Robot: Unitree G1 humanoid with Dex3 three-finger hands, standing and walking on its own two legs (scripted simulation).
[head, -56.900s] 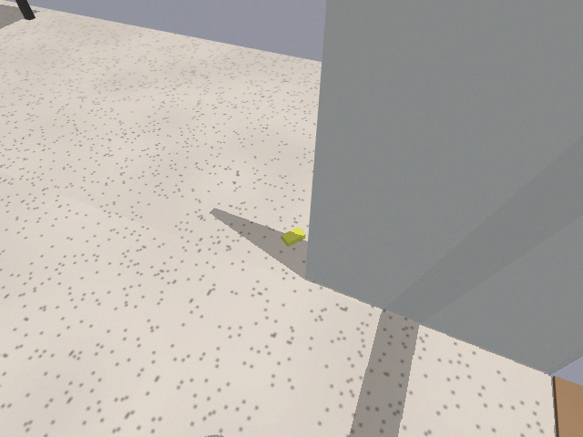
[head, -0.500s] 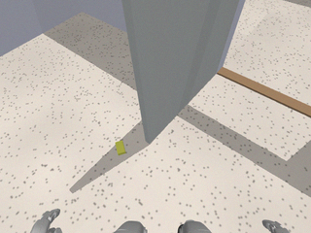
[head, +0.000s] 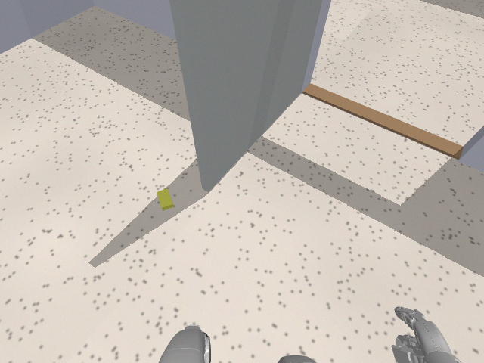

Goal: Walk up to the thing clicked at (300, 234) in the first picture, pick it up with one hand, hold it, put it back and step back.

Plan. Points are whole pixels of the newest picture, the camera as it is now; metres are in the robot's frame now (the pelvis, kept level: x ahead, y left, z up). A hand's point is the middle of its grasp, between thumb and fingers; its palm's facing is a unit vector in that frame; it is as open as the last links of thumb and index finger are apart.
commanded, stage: step back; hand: left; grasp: from above
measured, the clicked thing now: (165, 199) +0.81 +0.36 -0.73
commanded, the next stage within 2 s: stand in 1.52 s
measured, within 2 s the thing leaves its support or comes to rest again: neither
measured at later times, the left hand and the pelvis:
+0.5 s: hand out of the picture -0.07 +0.25 -0.13, palm faces +0.12 -0.93 -0.35, open 7.4 cm; pelvis -0.14 -0.02 +0.01, yaw +8 degrees
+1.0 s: hand out of the picture -0.15 +0.27 -0.13, palm faces +0.11 -0.92 -0.38, open 7.4 cm; pelvis -0.17 -0.01 +0.02, yaw +6 degrees
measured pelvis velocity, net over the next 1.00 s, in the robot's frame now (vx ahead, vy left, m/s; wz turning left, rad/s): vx -0.17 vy -0.01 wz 0.10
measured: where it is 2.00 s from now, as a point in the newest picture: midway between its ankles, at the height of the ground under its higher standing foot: outside the picture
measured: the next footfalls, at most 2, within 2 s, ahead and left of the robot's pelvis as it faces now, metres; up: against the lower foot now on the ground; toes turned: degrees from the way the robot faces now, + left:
left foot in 0.36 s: -0.12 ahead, +0.12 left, +0.00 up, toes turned +5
right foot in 0.66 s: -0.11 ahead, -0.13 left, +0.00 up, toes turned +4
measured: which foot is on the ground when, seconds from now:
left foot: down 0.00-0.04, up 0.06-0.34, down 0.36-1.00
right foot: down 0.00-0.40, up 0.42-0.64, down 0.66-1.00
